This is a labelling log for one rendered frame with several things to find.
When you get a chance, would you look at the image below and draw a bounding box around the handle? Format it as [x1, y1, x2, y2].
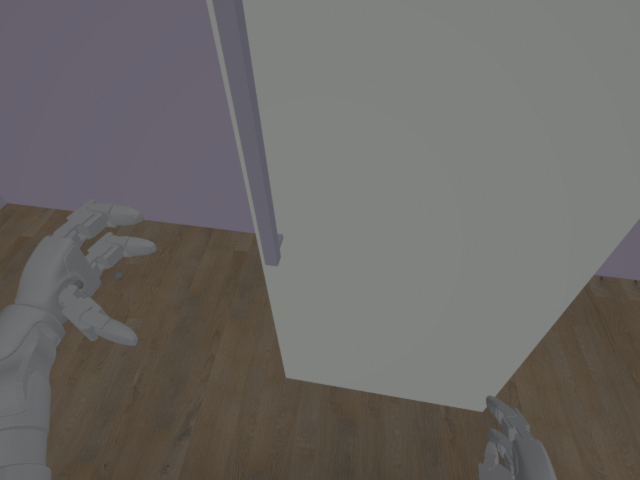
[212, 0, 283, 266]

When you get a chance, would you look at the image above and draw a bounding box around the left robot forearm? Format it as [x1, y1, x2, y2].
[0, 304, 66, 480]

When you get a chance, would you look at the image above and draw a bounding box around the right robot hand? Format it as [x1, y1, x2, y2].
[478, 396, 557, 480]

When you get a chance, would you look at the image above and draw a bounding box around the left robot hand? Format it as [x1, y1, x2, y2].
[15, 199, 157, 346]

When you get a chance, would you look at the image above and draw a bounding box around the fridge door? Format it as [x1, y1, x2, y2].
[206, 0, 640, 412]

